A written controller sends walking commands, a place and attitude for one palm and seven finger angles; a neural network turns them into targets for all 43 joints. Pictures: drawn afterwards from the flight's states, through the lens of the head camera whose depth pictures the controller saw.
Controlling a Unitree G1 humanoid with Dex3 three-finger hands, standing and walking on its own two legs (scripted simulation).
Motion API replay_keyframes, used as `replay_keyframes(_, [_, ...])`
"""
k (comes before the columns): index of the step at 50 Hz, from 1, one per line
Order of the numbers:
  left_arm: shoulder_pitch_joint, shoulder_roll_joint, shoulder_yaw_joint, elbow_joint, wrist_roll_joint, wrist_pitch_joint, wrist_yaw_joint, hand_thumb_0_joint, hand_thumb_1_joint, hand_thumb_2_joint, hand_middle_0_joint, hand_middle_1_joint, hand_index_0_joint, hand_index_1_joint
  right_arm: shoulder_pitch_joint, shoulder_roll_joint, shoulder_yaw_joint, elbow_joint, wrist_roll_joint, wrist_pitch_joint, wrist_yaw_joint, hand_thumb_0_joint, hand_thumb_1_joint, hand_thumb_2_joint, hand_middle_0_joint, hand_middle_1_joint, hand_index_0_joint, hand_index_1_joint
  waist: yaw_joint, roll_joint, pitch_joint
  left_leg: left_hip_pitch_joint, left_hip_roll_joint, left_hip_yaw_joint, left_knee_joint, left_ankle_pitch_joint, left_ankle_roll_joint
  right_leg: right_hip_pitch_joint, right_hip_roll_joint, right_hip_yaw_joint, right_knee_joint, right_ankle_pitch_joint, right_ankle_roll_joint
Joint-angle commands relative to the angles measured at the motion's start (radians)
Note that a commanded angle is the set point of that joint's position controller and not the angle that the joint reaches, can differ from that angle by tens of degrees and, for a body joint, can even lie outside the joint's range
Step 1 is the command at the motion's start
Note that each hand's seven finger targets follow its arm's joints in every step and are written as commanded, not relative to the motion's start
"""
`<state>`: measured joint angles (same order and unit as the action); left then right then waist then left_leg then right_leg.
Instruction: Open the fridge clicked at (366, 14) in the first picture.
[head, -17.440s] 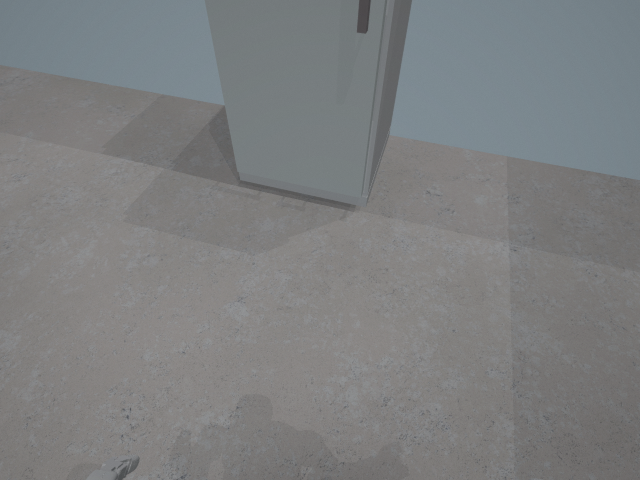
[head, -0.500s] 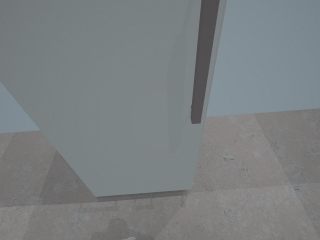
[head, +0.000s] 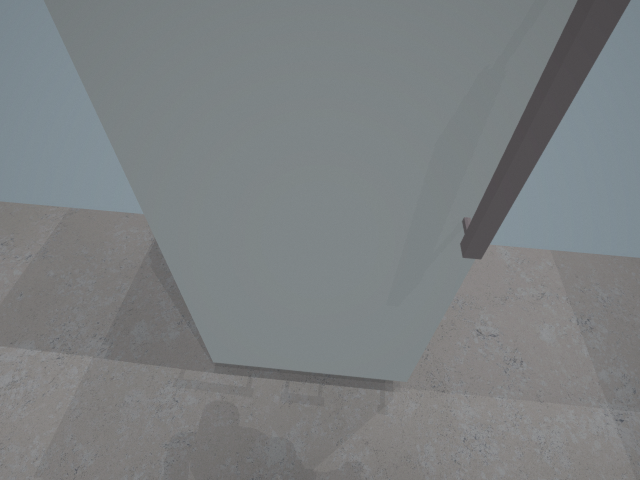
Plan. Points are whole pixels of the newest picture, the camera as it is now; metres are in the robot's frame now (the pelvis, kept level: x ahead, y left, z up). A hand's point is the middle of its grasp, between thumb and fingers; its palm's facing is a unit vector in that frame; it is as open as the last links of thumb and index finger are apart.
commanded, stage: come to a stop and stand still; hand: right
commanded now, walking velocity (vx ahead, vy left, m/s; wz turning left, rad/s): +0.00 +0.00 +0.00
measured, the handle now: (528, 119) +0.48 -0.16 +0.23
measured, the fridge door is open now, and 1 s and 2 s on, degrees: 0 0 0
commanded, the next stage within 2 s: look again from close up in 0.30 s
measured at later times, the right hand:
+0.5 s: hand out of the picture -0.02 -0.18 -0.17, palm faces +0.04 +0.97 -0.24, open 7.3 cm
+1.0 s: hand out of the picture -0.04 -0.24 -0.17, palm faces +0.00 +0.97 -0.23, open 7.4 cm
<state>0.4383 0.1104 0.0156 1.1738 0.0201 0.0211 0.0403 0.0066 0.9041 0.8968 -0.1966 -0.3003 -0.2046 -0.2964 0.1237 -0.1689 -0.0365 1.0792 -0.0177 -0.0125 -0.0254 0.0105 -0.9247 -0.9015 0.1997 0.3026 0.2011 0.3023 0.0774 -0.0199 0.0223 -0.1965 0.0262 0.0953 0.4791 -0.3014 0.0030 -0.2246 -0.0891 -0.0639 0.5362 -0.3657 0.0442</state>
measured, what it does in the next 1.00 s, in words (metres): shifts its weight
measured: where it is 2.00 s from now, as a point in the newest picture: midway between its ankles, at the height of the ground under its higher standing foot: outside the picture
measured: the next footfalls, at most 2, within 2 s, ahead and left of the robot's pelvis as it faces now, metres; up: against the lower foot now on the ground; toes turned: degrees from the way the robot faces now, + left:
none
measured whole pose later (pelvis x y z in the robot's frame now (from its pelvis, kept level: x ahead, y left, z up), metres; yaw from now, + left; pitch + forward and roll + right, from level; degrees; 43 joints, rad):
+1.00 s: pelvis -0.06 -0.05 +0.00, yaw +1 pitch -2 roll +0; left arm 0.27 0.17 0.03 1.00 0.02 0.01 0.01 0.00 0.92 0.90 -0.20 -0.30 -0.21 -0.30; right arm 0.32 -0.19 -0.01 1.01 -0.04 0.01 -0.03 0.01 -0.90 -0.90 0.20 0.30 0.20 0.30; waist -0.01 0.01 0.02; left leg -0.24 0.10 0.04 0.50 -0.22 -0.05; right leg -0.24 -0.01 -0.14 0.51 -0.23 -0.05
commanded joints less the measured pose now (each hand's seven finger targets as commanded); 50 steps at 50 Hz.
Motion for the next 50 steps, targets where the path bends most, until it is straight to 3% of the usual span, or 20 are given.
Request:
replay_keyframes(1, [0.045, 0.04, 0.008, -0.029, 0.0, -0.015, 0.001, 0.0, 0.9, 0.9, -0.2, -0.3, -0.2, -0.3, 0.114, -0.082, -0.005, 0.013, 0.01, -0.009, -0.012, 0.0, -0.9, -0.9, 0.2, 0.3, 0.2, 0.3, -0.057, 0.196, 0.027, 0.084, 0.196, -0.095, -0.107, 0.584, 0.07, -0.071, -0.023, -0.011, -0.006, 0.04, 0.011])
replay_keyframes(4, [0.041, 0.059, 0.009, -0.011, -0.001, -0.022, 0.001, 0.0, 0.9, 0.9, -0.2, -0.3, -0.2, -0.3, 0.106, -0.062, 0.0, 0.007, 0.015, -0.007, -0.011, 0.0, -0.9, -0.9, 0.2, 0.3, 0.2, 0.3, -0.059, 0.063, 0.033, 0.023, 0.126, -0.05, -0.08, 0.464, 0.025, 0.041, -0.057, -0.005, -0.108, 0.336, 0.006])
replay_keyframes(6, [0.003, 0.065, 0.01, -0.014, -0.001, -0.022, -0.001, 0.0, 0.9, 0.9, -0.2, -0.3, -0.2, -0.3, 0.097, -0.065, -0.001, 0.006, 0.011, 0.001, -0.01, 0.0, -0.9, -0.9, 0.2, 0.3, 0.2, 0.3, -0.064, -0.005, 0.096, -0.021, 0.106, -0.055, -0.117, 0.301, 0.006, 0.03, -0.065, -0.003, -0.133, 0.312, 0.006])
replay_keyframes(9, [-0.019, 0.069, 0.011, -0.024, 0.001, -0.027, 0.001, 0.0, 0.9, 0.9, -0.2, -0.3, -0.2, -0.3, 0.126, -0.063, -0.006, 0.006, 0.007, -0.001, -0.009, 0.0, -0.9, -0.9, 0.2, 0.3, 0.2, 0.3, -0.069, -0.061, 0.066, 0.011, 0.099, -0.06, -0.118, 0.316, 0.004, 0.053, -0.067, -0.005, -0.139, 0.356, -0.001])
replay_keyframes(14, [-0.061, 0.094, 0.013, -0.046, -0.001, -0.025, 0.001, 0.0, 0.9, 0.9, -0.2, -0.3, -0.2, -0.3, 0.137, -0.075, -0.003, 0.007, 0.004, -0.007, -0.006, 0.0, -0.9, -0.9, 0.2, 0.3, 0.2, 0.3, -0.064, 0.034, 0.022, 0.028, 0.104, -0.064, -0.135, 0.366, 0.001, 0.092, -0.065, -0.008, -0.145, 0.33, -0.003])
replay_keyframes(17, [-0.08, 0.108, 0.01, -0.055, -0.002, -0.024, 0.0, 0.0, 0.9, 0.9, -0.2, -0.3, -0.2, -0.3, 0.149, -0.082, 0.0, 0.014, 0.005, -0.008, -0.005, 0.0, -0.9, -0.9, 0.2, 0.3, 0.2, 0.3, -0.067, 0.04, 0.018, 0.03, 0.107, -0.069, -0.142, 0.366, 0.002, 0.102, -0.064, -0.008, -0.157, 0.325, -0.005])
replay_keyframes(18, [-0.159, 0.182, 0.024, -0.161, 0.011, -0.029, -0.008, 0.0, 0.9, 0.9, -0.2, -0.3, -0.2, -0.3, 0.23, -0.226, 0.006, -0.026, -0.011, -0.03, -0.018, 0.0, -0.9, -0.9, 0.2, 0.3, 0.2, 0.3, -0.086, 0.103, 0.143, -0.014, 0.085, -0.107, -0.113, 0.544, 0.0, 0.038, 0.007, 0.054, -0.079, 0.288, -0.044])
replay_keyframes(19, [-0.126, 0.18, 0.041, -0.187, 0.007, -0.045, -0.009, 0.0, 0.9, 0.9, -0.2, -0.3, -0.2, -0.3, 0.215, -0.168, -0.008, -0.034, -0.002, -0.031, -0.017, 0.0, -0.9, -0.9, 0.2, 0.3, 0.2, 0.3, -0.062, -0.008, -0.043, 0.06, 0.142, -0.137, -0.01, 0.575, 0.038, 0.041, -0.008, 0.013, -0.043, 0.307, -0.045])
replay_keyframes(21, [-0.133, 0.14, 0.035, -0.179, 0.004, -0.045, -0.002, 0.0, 0.9, 0.9, -0.2, -0.3, -0.2, -0.3, 0.236, -0.156, -0.004, -0.041, 0.004, -0.031, -0.02, 0.0, -0.9, -0.9, 0.2, 0.3, 0.2, 0.3, -0.073, -0.016, -0.156, 0.138, 0.155, -0.153, -0.003, 0.675, 0.062, 0.034, 0.008, 0.003, 0.006, 0.267, -0.046])
replay_keyframes(23, [-0.14, 0.127, 0.029, -0.206, 0.001, -0.037, -0.007, 0.0, 0.9, 0.9, -0.2, -0.3, -0.2, -0.3, 0.257, -0.153, 0.001, -0.052, -0.003, -0.031, -0.02, 0.0, -0.9, -0.9, 0.2, 0.3, 0.2, 0.3, -0.083, 0.13, -0.152, 0.167, 0.166, -0.168, -0.002, 0.733, 0.067, -0.029, 0.026, -0.01, 0.03, 0.172, -0.045])
replay_keyframes(24, [-0.152, 0.132, 0.034, -0.211, -0.002, -0.034, -0.008, 0.0, 0.9, 0.9, -0.2, -0.3, -0.2, -0.3, 0.261, -0.151, -0.003, -0.053, -0.005, -0.03, -0.021, 0.0, -0.9, -0.9, 0.2, 0.3, 0.2, 0.3, -0.084, 0.193, -0.114, 0.158, 0.173, -0.163, -0.013, 0.737, 0.068, -0.069, 0.034, -0.008, 0.046, 0.11, -0.046])
replay_keyframes(25, [-0.164, 0.139, 0.039, -0.217, -0.003, -0.031, -0.008, 0.0, 0.9, 0.9, -0.2, -0.3, -0.2, -0.3, 0.259, -0.146, -0.004, -0.056, -0.007, -0.027, -0.023, 0.0, -0.9, -0.9, 0.2, 0.3, 0.2, 0.3, -0.082, 0.212, -0.072, 0.123, 0.174, -0.164, -0.023, 0.717, 0.073, -0.08, 0.031, -0.005, 0.05, 0.085, -0.048])
replay_keyframes(27, [-0.149, 0.145, 0.039, -0.213, -0.006, -0.032, -0.008, 0.0, 0.9, 0.9, -0.2, -0.3, -0.2, -0.3, 0.237, -0.142, 0.001, -0.068, -0.007, -0.019, -0.025, 0.0, -0.9, -0.9, 0.2, 0.3, 0.2, 0.3, -0.063, 0.167, -0.038, 0.055, 0.15, -0.129, -0.005, 0.645, 0.065, -0.025, 0.023, -0.005, -0.007, 0.188, -0.051])
replay_keyframes(29, [-0.139, 0.16, 0.041, -0.202, -0.005, -0.035, -0.011, 0.0, 0.9, 0.9, -0.2, -0.3, -0.2, -0.3, 0.241, -0.127, 0.01, -0.081, -0.005, -0.013, -0.025, 0.0, -0.9, -0.9, 0.2, 0.3, 0.2, 0.3, -0.061, 0.065, -0.028, -0.021, 0.1, -0.085, 0.017, 0.497, 0.031, 0.061, -0.012, 0.008, -0.015, 0.379, -0.058])
replay_keyframes(31, [-0.141, 0.178, 0.043, -0.196, -0.004, -0.036, -0.007, 0.0, 0.9, 0.9, -0.2, -0.3, -0.2, -0.3, 0.254, -0.123, 0.009, -0.082, -0.006, -0.003, -0.025, 0.0, -0.9, -0.9, 0.2, 0.3, 0.2, 0.3, -0.069, -0.036, 0.001, -0.058, 0.081, -0.07, 0.02, 0.344, 0.019, 0.064, -0.043, 0.024, -0.029, 0.47, -0.065])
replay_keyframes(33, [-0.158, 0.182, 0.039, -0.196, -0.005, -0.037, -0.01, 0.0, 0.9, 0.9, -0.2, -0.3, -0.2, -0.3, 0.271, -0.11, 0.016, -0.082, -0.008, 0.002, -0.026, 0.0, -0.9, -0.9, 0.2, 0.3, 0.2, 0.3, -0.08, -0.058, 0.025, -0.055, 0.067, -0.067, -0.002, 0.224, 0.011, 0.038, -0.055, 0.034, -0.054, 0.435, -0.074])
replay_keyframes(35, [-0.172, 0.181, 0.039, -0.208, -0.006, -0.035, -0.011, 0.0, 0.9, 0.9, -0.2, -0.3, -0.2, -0.3, 0.265, -0.114, 0.013, -0.086, -0.007, 0.007, -0.023, 0.0, -0.9, -0.9, 0.2, 0.3, 0.2, 0.3, -0.078, -0.04, 0.062, -0.073, 0.065, -0.071, -0.017, 0.145, 0.005, -0.008, -0.05, 0.045, -0.095, 0.286, -0.074])
replay_keyframes(41, [-0.179, 0.19, 0.042, -0.229, -0.002, -0.034, -0.018, 0.0, 0.9, 0.9, -0.2, -0.3, -0.2, -0.3, 0.258, -0.101, 0.013, -0.102, -0.012, 0.014, -0.017, 0.0, -0.9, -0.9, 0.2, 0.3, 0.2, 0.3, -0.082, -0.064, 0.113, -0.08, 0.05, -0.049, -0.017, 0.037, -0.007, -0.109, -0.064, 0.107, -0.248, -0.067, -0.082])
replay_keyframes(44, [-0.173, 0.194, 0.045, -0.235, -0.002, -0.036, -0.02, 0.0, 0.9, 0.9, -0.2, -0.3, -0.2, -0.3, 0.264, -0.097, 0.011, -0.107, -0.013, 0.013, -0.014, 0.0, -0.9, -0.9, 0.2, 0.3, 0.2, 0.3, -0.086, -0.05, 0.07, -0.059, 0.054, -0.043, -0.01, 0.049, -0.009, -0.095, -0.071, 0.118, -0.269, -0.082, -0.087])
replay_keyframes(50, [-0.156, 0.198, 0.046, -0.224, -0.003, -0.029, -0.026, 0.0, 0.9, 0.9, -0.2, -0.3, -0.2, -0.3, 0.273, -0.102, 0.01, -0.107, -0.013, 0.011, -0.012, 0.0, -0.9, -0.9, 0.2, 0.3, 0.2, 0.3, -0.085, -0.014, 0.068, -0.07, 0.065, -0.058, -0.036, 0.012, -0.008, -0.108, -0.062, 0.114, -0.272, -0.129, -0.084])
